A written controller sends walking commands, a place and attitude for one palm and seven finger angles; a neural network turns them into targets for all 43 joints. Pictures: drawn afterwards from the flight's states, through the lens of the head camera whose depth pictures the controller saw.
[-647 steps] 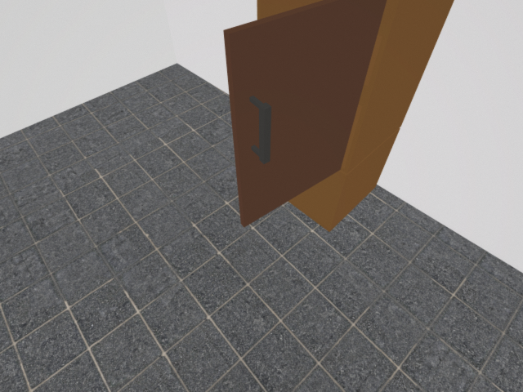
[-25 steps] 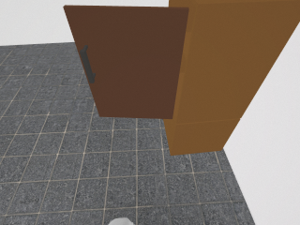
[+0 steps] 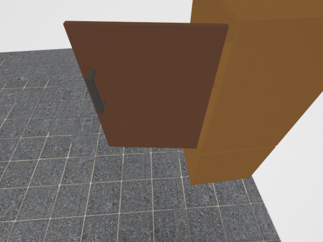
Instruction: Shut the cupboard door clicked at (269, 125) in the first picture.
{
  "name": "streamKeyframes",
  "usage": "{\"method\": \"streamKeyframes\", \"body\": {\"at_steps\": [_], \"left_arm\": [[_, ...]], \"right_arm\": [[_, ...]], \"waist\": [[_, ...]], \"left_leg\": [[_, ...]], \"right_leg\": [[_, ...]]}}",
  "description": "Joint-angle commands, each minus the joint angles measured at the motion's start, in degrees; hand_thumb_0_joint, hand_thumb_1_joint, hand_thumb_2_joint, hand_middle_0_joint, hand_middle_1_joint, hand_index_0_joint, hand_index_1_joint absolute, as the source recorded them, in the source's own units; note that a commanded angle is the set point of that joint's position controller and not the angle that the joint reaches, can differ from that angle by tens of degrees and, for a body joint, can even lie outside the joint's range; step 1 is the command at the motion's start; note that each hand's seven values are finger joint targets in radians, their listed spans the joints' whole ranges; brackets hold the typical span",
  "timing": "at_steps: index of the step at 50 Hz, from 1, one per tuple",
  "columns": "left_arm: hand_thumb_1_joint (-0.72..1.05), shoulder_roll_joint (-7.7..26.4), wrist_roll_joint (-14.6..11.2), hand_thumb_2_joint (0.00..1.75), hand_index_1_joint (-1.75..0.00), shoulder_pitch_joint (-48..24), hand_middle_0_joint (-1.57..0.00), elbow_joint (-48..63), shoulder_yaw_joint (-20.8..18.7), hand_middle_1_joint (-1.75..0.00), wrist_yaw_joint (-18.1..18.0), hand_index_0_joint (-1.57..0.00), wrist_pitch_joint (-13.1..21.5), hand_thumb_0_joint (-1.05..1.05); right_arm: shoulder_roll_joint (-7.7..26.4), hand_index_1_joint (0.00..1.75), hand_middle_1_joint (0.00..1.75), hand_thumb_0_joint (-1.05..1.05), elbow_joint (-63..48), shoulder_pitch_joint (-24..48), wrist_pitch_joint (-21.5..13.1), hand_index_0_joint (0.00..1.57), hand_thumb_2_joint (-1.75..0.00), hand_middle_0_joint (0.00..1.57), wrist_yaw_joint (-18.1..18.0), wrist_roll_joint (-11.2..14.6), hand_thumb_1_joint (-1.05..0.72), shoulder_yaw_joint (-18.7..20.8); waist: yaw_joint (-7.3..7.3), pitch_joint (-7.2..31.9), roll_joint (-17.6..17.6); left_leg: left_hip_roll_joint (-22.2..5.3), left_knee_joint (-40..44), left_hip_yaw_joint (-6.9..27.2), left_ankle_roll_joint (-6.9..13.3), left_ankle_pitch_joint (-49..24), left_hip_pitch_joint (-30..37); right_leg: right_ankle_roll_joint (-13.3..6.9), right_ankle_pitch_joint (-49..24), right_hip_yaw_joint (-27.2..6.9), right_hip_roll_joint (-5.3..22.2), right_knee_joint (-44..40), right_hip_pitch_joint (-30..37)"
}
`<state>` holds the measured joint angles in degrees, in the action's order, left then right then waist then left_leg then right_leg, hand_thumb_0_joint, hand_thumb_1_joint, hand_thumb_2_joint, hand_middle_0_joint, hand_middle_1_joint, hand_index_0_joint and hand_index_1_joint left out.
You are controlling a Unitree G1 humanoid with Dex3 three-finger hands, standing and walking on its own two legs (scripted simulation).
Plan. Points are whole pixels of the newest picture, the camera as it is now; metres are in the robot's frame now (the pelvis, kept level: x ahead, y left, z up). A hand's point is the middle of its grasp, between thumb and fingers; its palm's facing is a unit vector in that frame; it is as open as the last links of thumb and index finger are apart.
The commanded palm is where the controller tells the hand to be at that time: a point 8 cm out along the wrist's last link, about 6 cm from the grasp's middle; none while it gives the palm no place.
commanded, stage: come to a stop and stand still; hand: left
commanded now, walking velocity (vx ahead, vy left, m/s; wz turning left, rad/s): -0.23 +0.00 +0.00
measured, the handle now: (97, 92) +0.55 +0.25 +0.03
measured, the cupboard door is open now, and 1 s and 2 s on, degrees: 81 81 81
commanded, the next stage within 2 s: look again from close up in 1.22 s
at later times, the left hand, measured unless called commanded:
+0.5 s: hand out of the picture +0.10 +0.19 -0.18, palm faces +0.01 -0.97 -0.24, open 7.4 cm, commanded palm none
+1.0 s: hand out of the picture +0.05 +0.21 -0.17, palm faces +0.01 -0.98 -0.20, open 7.4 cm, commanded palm none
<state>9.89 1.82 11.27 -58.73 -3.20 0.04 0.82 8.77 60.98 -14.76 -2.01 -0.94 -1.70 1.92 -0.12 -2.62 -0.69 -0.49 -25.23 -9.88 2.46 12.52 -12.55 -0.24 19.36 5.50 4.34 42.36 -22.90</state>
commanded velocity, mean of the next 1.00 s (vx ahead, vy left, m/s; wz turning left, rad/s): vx -0.08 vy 0.02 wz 0.00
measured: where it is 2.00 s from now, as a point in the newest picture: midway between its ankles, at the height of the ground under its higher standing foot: outside the picture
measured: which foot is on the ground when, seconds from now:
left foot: down 0.00-1.00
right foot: up 0.00-0.04, down 0.06-1.00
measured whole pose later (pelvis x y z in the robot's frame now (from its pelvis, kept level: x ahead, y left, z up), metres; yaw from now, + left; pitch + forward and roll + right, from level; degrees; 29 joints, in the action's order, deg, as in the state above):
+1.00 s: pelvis +0.01 +0.03 +0.00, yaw -1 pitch -2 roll +0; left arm 10.3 1.5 15.6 -55.2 -0.1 -1.9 -0.9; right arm 9.5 56.5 -11.6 0.5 -0.4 -1.2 1.2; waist -0.7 -1.9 -1.0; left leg 1.3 -29.4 -7.3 4.2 16.0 -12.2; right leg 1.5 11.1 4.0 3.7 28.8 -15.9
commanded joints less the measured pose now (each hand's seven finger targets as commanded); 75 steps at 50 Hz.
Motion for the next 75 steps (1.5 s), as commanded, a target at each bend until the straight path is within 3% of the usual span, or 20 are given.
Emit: {"method": "streamKeyframes", "body": {"at_steps": [1, 2, 3, 4, 6, 9, 11, 14, 18, 22, 23, 24, 26, 28, 30, 32, 34, 37, 49, 75], "left_arm": [[0.9, 2.7, -0.19, 0.9, -0.3, 9.49, -0.2, -0.87, 0.45, -0.3, -0.5, -0.2, 0.79, 0.0], [0.9, 5.43, -0.21, 0.9, -0.3, 9.54, -0.2, -1.07, 0.54, -0.3, -1.03, -0.2, 1.41, 0.0], [0.9, 8.13, -0.63, 0.9, -0.3, 7.77, -0.2, -0.87, 0.72, -0.3, -1.26, -0.2, 1.58, 0.0], [0.9, 8.18, -1.14, 0.9, -0.3, 6.08, -0.2, -0.88, 0.94, -0.3, -1.39, -0.2, 2.16, 0.0], [0.9, 7.36, -1.4, 0.9, -0.3, 3.21, -0.2, -0.74, 1.17, -0.3, -1.95, -0.2, 2.22, 0.0], [0.9, 7.92, -1.72, 0.9, -0.3, 4.03, -0.2, -0.74, 0.35, -0.3, -2.79, -0.2, 1.22, 0.0], [0.9, 8.61, -1.7, 0.9, -0.3, 4.14, -0.2, -0.3, -0.29, -0.3, -2.91, -0.2, 0.31, 0.0], [0.9, 8.33, -1.47, 0.9, -0.3, 2.67, -0.2, 1.26, -0.6, -0.3, -2.83, -0.2, -0.7, 0.0], [0.9, 6.25, -0.94, 0.9, -0.3, 1.34, -0.2, 2.78, -0.4, -0.3, -2.53, -0.2, -1.84, 0.0], [0.9, 5.73, -0.83, 0.9, -0.3, 2.3, -0.2, 2.87, -0.06, -0.3, -2.27, -0.2, -2.03, 0.0], [0.9, 12.0, -0.55, 0.9, -0.3, 4.72, -0.2, 5.84, 1.38, -0.3, -2.86, -0.2, -1.99, 0.0], [0.9, 8.47, -0.67, 0.9, -0.3, 5.8, -0.2, 7.15, 0.88, -0.3, -3.04, -0.2, -2.21, 0.0], [0.9, 8.53, -0.77, 0.9, -0.3, 5.41, -0.2, 8.47, 0.88, -0.3, -2.94, -0.2, -1.16, 0.0], [0.9, 9.6, -0.56, 0.9, -0.3, 5.36, -0.2, 9.06, 0.9, -0.3, -2.97, -0.2, -0.34, 0.0], [0.9, 10.65, -0.31, 0.9, -0.3, 4.68, -0.2, 9.47, 0.46, -0.3, -3.02, -0.2, -0.16, 0.0], [0.9, 10.54, -0.18, 0.9, -0.3, 2.81, -0.2, 10.42, 0.33, -0.3, -3.09, -0.2, -0.02, 0.0], [0.9, 9.84, -0.34, 0.9, -0.3, 1.36, -0.2, 10.82, 0.74, -0.3, -3.04, -0.2, -0.27, 0.0], [0.9, 7.66, -0.71, 0.9, -0.3, 2.93, -0.2, 9.79, 1.36, -0.3, -2.72, -0.2, -0.93, 0.0], [0.9, 6.34, -0.46, 0.9, -0.3, 6.37, -0.2, 5.72, 2.02, -0.3, -2.32, -0.2, -0.63, 0.0], [0.9, 4.28, -0.81, 0.9, -0.3, 8.99, -0.2, -1.72, 3.08, -0.3, -2.91, -0.2, 0.01, 0.0]], "right_arm": [[5.91, 0.3, 0.3, 0.0, -1.58, -0.18, -0.14, 0.2, -0.9, 0.2, -0.1, 0.55, -0.9, 0.9], [3.42, 0.3, 0.3, 0.0, -1.66, -1.16, -0.11, 0.2, -0.9, 0.2, 0.02, 0.91, -0.9, 0.28], [2.29, 0.3, 0.3, 0.0, -1.31, -3.16, 0.34, 0.2, -0.9, 0.2, 0.21, 0.91, -0.9, -0.27], [2.42, 0.3, 0.3, 0.0, 0.51, -4.77, 0.95, 0.2, -0.9, 0.2, 0.03, 0.77, -0.9, -0.37], [3.07, 0.3, 0.3, 0.0, 2.03, -5.96, 1.6, 0.2, -0.9, 0.2, -0.21, 1.13, -0.9, -0.22], [3.76, 0.3, 0.3, 0.0, 2.89, -5.86, 2.06, 0.2, -0.9, 0.2, -0.86, 1.59, -0.9, 0.18], [5.22, 0.3, 0.3, 0.0, 2.41, -5.44, 2.46, 0.2, -0.9, 0.2, -1.3, 1.27, -0.9, 0.89], [6.76, 0.3, 0.3, 0.0, 0.69, -5.08, 3.47, 0.2, -0.9, 0.2, -1.72, 1.01, -0.9, 1.87], [7.36, 0.3, 0.3, 0.0, -1.5, -2.97, 3.99, 0.2, -0.9, 0.2, -1.61, 0.55, -0.9, 2.26], [7.89, 0.3, 0.3, 0.0, -2.73, -0.78, 3.32, 0.2, -0.9, 0.2, -1.46, 0.55, -0.9, 2.04], [10.94, 0.3, 0.3, 0.0, -7.69, 2.11, 2.71, 0.2, -0.9, 0.2, -1.14, 0.24, -0.9, 1.91], [10.88, 0.3, 0.3, 0.0, -9.17, 4.31, 1.47, 0.2, -0.9, 0.2, -1.0, 0.27, -0.9, 2.87], [9.23, 0.3, 0.3, 0.0, -10.31, 2.96, 1.68, 0.2, -0.9, 0.2, -0.96, 0.43, -0.9, 2.88], [6.64, 0.3, 0.3, 0.0, -10.93, 1.85, 2.25, 0.2, -0.9, 0.2, -0.42, 0.37, -0.9, 2.1], [5.71, 0.3, 0.3, 0.0, -11.32, 2.61, 3.03, 0.2, -0.9, 0.2, -0.15, 0.53, -0.9, 2.13], [5.66, 0.3, 0.3, 0.0, -11.15, 1.55, 2.85, 0.2, -0.9, 0.2, 0.06, 0.61, -0.9, 2.13], [5.67, 0.3, 0.3, 0.0, -9.85, -0.35, 2.11, 0.2, -0.9, 0.2, 0.43, 0.54, -0.9, 1.76], [8.75, 0.3, 0.3, 0.0, -10.16, 3.24, 1.39, 0.2, -0.9, 0.2, 0.25, 0.32, -0.9, 1.73], [8.88, 0.3, 0.3, 0.0, -7.02, 2.84, 1.07, 0.2, -0.9, 0.2, 0.31, 0.45, -0.9, 1.05], [6.31, 0.3, 0.3, 0.0, 2.43, -1.33, 0.58, 0.2, -0.9, 0.2, -0.01, 1.3, -0.9, -0.13]], "waist": [[-3.29, 0.07, -0.66], [-2.52, -0.45, -7.45], [-0.32, -1.77, -8.94], [0.63, 0.95, -11.64], [1.19, 3.16, -12.29], [0.29, 7.54, -3.71], [-0.29, 8.24, 0.19], [-0.04, 7.12, 3.44], [-0.28, 3.79, 1.71], [-0.64, 4.33, 3.25], [-0.25, 0.11, 6.06], [-1.37, 5.03, 6.02], [-0.3, 10.77, 1.93], [0.3, 8.69, -7.09], [0.74, 3.24, -8.54], [1.74, 2.62, -7.6], [2.59, 3.23, -3.47], [0.28, 1.0, 6.35], [-0.21, -0.04, 1.72], [0.18, -1.09, 0.39]], "left_leg": [[-9.19, 3.69, 8.27, 1.67, 5.92, -9.04], [-4.14, -1.37, 4.74, -1.58, 6.99, -10.8], [-1.84, -1.95, 3.68, -3.45, 7.22, -8.29], [-2.08, -3.69, 4.57, -4.13, 7.74, -2.2], [-3.08, -4.09, 6.2, -4.37, 7.26, -1.01], [-4.29, 0.2, 5.82, -4.7, -5.54, 0.09], [-5.75, -1.57, 5.69, -4.15, -21.51, 3.31], [-8.08, -4.22, 6.72, -2.71, -32.59, 6.4], [-10.05, -0.52, 10.17, -0.3, -20.41, 1.83], [-9.86, 0.75, 10.33, 0.38, -15.4, 0.63], [-7.24, 3.38, 10.91, -0.13, -16.06, -0.2], [-10.18, -2.74, 12.38, 0.36, -19.41, 0.09], [-7.2, -7.3, 9.11, -0.21, -15.98, 1.3], [-2.3, -10.87, 6.12, -1.54, 0.88, -4.12], [-1.24, -14.12, 7.62, -2.09, 10.15, -6.82], [-1.24, -12.03, 8.24, -1.84, 7.93, -5.06], [-1.82, -5.39, 8.07, -1.19, 1.31, 0.66], [-8.05, 2.7, 14.44, 1.32, -4.53, -2.9], [-7.07, 8.72, 13.59, 0.71, 8.42, -5.37], [-6.47, 9.28, 11.21, -0.27, 1.73, -0.56]], "right_leg": [[0.06, -8.05, -2.94, 0.39, -16.65, 16.67], [-2.14, -12.65, -12.26, 7.09, -22.07, 17.06], [-5.14, -20.18, -16.03, 13.12, -25.05, 13.44], [-7.03, -26.95, -16.42, 13.81, -25.73, 10.72], [-6.84, -44.18, -11.79, 11.82, -21.74, 14.49], [-5.61, -56.22, -9.16, 10.4, -14.48, 21.05], [-4.35, -53.25, -7.12, 8.47, -11.12, 19.29], [-3.35, -42.81, -5.42, 5.97, -9.07, 13.25], [-2.85, -23.66, -4.66, 2.76, -9.85, 10.56], [-1.98, -18.34, -5.1, 1.73, -10.79, 11.76], [-1.05, -9.58, -3.84, -0.2, -9.18, 11.01], [-1.42, -10.64, -5.44, 0.72, -8.53, 8.61], [-3.2, -21.13, -7.65, 3.2, -10.88, 12.19], [-5.92, -27.19, -15.69, 9.06, -15.13, 14.5], [-8.19, -16.51, -19.04, 12.04, -20.29, 9.22], [-7.92, -13.6, -17.48, 10.81, -20.55, 6.71], [-5.13, -10.8, -12.46, 7.2, -18.34, 4.27], [-0.73, -6.44, -4.48, 0.39, -13.35, 5.85], [-0.39, -7.81, -4.97, 1.44, -16.89, 9.9], [-0.27, -12.16, -6.76, 2.96, -19.98, 10.93]]}}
